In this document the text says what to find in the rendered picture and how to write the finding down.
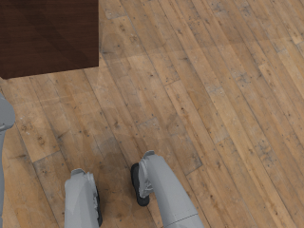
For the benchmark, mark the robot left thigh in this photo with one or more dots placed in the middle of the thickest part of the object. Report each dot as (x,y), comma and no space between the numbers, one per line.
(80,211)

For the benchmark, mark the right robot foot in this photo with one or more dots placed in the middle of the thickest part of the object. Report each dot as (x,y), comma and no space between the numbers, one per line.
(134,173)

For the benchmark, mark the left robot upper arm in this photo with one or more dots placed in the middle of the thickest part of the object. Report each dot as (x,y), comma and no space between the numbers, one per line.
(7,120)

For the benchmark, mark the cabinet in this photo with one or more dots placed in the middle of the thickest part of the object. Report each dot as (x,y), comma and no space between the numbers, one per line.
(47,36)

